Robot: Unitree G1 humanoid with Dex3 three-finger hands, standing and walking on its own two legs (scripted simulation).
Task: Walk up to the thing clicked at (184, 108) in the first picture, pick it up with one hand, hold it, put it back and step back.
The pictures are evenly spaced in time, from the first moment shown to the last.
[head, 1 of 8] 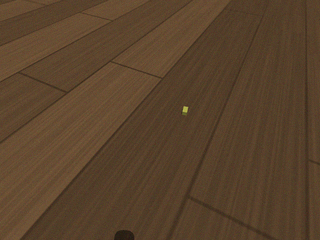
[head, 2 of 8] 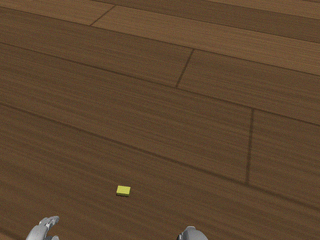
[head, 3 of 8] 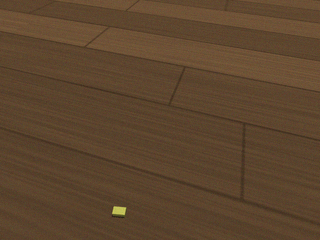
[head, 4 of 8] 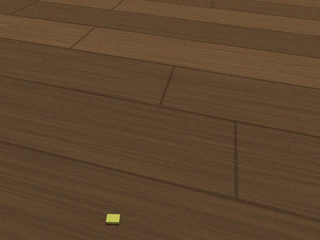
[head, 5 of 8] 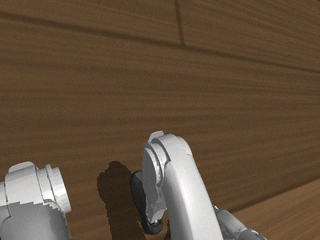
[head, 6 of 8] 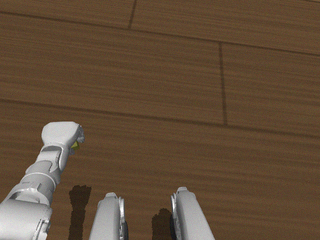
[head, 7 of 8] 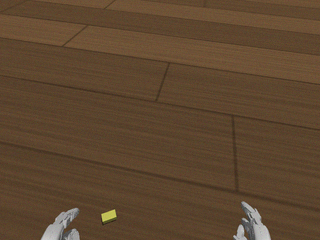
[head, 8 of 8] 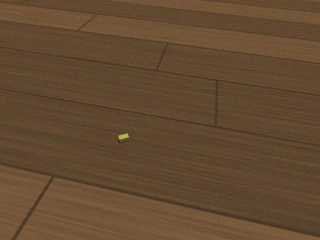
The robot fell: no
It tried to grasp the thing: yes
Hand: left
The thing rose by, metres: 0.69
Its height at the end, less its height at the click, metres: +0.00
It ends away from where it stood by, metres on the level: 0.01
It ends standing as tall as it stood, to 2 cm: yes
